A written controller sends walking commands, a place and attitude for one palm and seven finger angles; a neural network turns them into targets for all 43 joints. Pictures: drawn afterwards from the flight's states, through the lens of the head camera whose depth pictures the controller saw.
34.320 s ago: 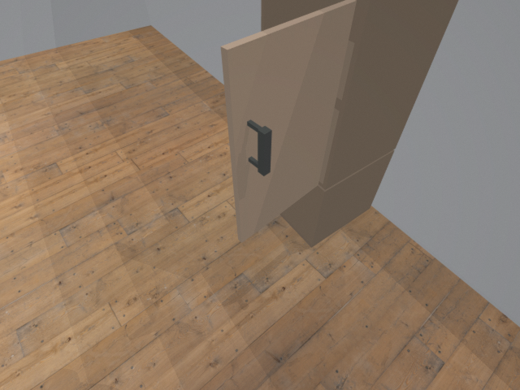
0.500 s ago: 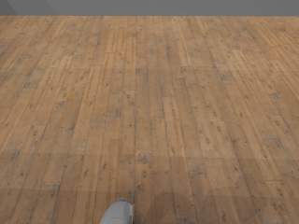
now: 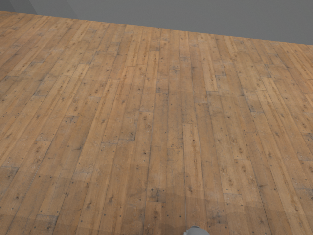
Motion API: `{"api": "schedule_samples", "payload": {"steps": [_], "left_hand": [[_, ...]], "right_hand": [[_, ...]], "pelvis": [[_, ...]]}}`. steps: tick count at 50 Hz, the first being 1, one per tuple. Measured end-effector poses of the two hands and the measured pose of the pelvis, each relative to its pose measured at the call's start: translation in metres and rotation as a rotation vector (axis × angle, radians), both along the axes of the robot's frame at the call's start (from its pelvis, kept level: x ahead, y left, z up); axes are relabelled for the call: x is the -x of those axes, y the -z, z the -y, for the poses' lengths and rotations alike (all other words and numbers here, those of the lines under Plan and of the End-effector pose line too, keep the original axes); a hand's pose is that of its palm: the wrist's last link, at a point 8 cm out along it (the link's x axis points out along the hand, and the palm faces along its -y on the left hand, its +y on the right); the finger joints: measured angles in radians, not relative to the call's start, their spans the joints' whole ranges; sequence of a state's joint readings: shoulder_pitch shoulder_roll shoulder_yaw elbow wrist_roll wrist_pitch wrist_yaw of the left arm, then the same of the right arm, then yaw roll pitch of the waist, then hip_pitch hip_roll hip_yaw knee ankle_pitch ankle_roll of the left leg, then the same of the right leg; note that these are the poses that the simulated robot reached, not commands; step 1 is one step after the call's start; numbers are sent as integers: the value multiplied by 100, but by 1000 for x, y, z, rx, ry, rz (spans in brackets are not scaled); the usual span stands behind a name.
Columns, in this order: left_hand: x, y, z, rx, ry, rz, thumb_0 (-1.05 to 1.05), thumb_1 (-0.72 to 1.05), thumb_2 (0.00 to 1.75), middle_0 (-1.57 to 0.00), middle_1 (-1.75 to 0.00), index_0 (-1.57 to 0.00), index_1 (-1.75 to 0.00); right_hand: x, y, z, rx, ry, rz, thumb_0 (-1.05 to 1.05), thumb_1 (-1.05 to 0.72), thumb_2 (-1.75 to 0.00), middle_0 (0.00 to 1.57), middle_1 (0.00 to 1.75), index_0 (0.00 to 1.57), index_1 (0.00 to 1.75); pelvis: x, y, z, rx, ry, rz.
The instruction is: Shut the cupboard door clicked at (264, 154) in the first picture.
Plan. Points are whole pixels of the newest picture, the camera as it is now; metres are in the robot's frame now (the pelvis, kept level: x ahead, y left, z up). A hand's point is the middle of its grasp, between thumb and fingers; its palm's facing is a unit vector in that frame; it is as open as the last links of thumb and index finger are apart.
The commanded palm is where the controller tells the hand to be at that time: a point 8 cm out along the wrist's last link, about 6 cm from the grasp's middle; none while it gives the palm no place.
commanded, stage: turn to face it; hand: left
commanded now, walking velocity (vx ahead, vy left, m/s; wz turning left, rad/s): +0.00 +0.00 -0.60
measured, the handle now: out of the picture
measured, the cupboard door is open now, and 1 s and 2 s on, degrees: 62 62 62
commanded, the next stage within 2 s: none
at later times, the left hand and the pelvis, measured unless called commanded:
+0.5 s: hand (105, 214) +0.20 +0.17 -0.18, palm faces -0.23 -0.95 -0.21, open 7.4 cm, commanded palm none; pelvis +0.09 +0.00 -0.01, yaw -17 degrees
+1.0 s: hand (136, 178) +0.31 +0.09 -0.15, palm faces -0.55 -0.79 -0.28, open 7.4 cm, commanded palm none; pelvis +0.10 -0.01 -0.01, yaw -35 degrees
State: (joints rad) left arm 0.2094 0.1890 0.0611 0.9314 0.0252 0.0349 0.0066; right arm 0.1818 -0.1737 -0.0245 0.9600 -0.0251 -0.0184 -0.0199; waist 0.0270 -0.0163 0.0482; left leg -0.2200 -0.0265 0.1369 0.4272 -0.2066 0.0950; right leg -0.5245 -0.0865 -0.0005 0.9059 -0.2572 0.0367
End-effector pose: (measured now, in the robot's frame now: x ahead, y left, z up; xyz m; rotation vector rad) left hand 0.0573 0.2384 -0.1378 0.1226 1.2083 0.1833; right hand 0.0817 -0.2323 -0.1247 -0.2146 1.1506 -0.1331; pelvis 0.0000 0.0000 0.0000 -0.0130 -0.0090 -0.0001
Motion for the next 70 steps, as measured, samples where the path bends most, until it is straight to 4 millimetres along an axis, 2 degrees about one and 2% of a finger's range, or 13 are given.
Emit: {"api": "schedule_samples", "payload": {"steps": [9, 13, 21, 25, 28, 34, 41, 44, 47, 50, 55, 63, 70], "left_hand": [[-81, 6, 35, -7, 162, -22, 0, 91, 90, -20, -29, -19, -30], [-102, 7, 45, -24, 205, -19, 0, 91, 90, -20, -29, -20, -30], [-126, 5, 33, -33, 263, -79, 0, 90, 90, -20, -30, -20, -30], [-150, 15, 16, -27, 294, -82, 0, 90, 90, -20, -30, -20, -30], [-174, 21, 6, -30, 328, -71, 1, 91, 90, -20, -30, -20, -30], [-227, 0, 11, -33, 424, -7, 1, 91, 90, -20, -29, -19, -30], [-273, -16, 55, -47, 575, 74, 1, 91, 90, -19, -29, -19, -30], [-285, -15, 79, -62, 640, 125, 0, 91, 90, -19, -29, -19, -30], [-284, -16, 95, -70, 677, 131, 0, 91, 90, -20, -29, -19, -30], [-276, -17, 102, -72, 700, 89, 0, 91, 90, -20, -29, -20, -30], [-269, -9, 104, -55, 739, 16, 0, 90, 90, -20, -30, -20, -30], [-292, 18, 97, -25, 792, -44, 1, 90, 90, -20, -30, -20, -30], [-319, 0, 121, -18, 884, -15, 1, 91, 90, -20, -29, -19, -30]], "right_hand": [[36, 25, 32, -20, 197, -143, 1, -92, -90, 20, 30, 21, 30], [43, 29, 45, -10, 259, -200, 1, -91, -90, 20, 30, 20, 30], [5, 9, 45, 13, 308, -108, 1, -91, -90, 20, 30, 20, 30], [-19, 6, 36, 41, 326, -27, 1, -91, -90, 20, 30, 20, 30], [-25, 3, 26, 58, 334, 7, 1, -91, -90, 20, 30, 20, 30], [-6, -8, 13, 47, 392, -14, 1, -90, -90, 20, 30, 21, 30], [42, 4, 18, 12, 529, -61, 1, -90, -90, 20, 30, 21, 30], [68, 21, 28, -6, 590, -83, 1, -90, -90, 20, 30, 21, 30], [86, 28, 35, -4, 643, -124, 1, -90, -90, 20, 30, 21, 30], [90, 21, 38, 6, 681, -124, 1, -91, -90, 20, 30, 20, 30], [83, 6, 36, 21, 719, -76, 1, -91, -90, 20, 30, 20, 30], [69, -1, 12, 75, 766, -17, 1, -91, -90, 20, 30, 20, 30], [95, -8, -20, 36, 852, -56, 1, -90, -90, 20, 30, 21, 30]], "pelvis": [[-45, 12, 23, -9, 126, -16], [-55, 14, 28, 2, 171, -25], [-76, 5, 19, -20, 254, -33], [-91, 12, 3, -7, 304, -33], [-98, 15, -6, -3, 347, -27], [-104, 2, -10, 22, 421, -23], [-104, 3, 0, 17, 513, -20], [-102, 15, 12, -12, 548, -16], [-101, 17, 14, -5, 581, -16], [-102, 10, 15, -17, 619, -16], [-108, 4, 13, -33, 675, -18], [-127, 15, -1, -12, 779, -21], [-126, 1, -2, 18, 867, -19]]}}
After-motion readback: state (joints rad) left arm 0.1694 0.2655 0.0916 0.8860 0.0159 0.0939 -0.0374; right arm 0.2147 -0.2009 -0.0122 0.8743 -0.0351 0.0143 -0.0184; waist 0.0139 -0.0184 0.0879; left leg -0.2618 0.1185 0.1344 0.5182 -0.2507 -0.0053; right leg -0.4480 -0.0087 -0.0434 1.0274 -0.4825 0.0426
